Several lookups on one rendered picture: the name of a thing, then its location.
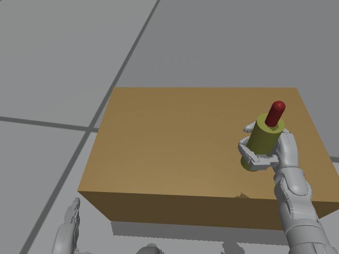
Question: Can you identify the right robot hand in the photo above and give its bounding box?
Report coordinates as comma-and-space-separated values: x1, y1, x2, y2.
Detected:
238, 121, 299, 173

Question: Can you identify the bottle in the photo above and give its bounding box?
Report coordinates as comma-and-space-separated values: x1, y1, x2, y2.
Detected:
240, 101, 286, 172

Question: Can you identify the left robot hand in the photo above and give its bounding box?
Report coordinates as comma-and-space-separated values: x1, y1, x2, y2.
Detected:
51, 197, 92, 254

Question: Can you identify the right robot arm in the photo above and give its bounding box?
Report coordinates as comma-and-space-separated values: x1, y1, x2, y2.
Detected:
273, 167, 338, 254

